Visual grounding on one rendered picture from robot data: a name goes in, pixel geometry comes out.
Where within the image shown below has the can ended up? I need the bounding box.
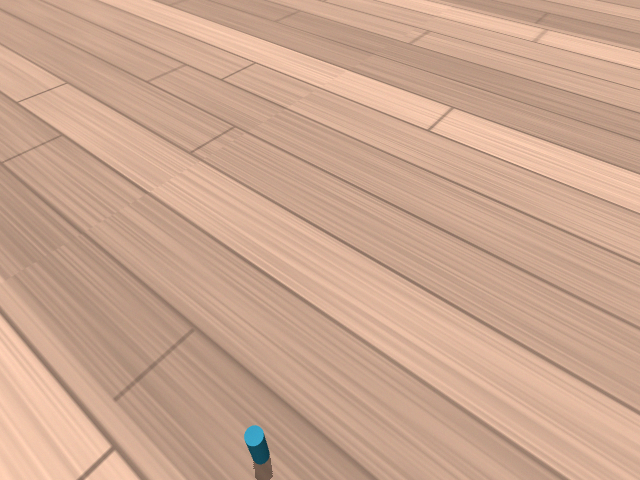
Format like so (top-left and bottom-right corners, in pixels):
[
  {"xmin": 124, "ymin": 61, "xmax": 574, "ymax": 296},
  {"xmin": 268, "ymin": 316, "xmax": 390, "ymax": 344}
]
[{"xmin": 244, "ymin": 425, "xmax": 270, "ymax": 464}]

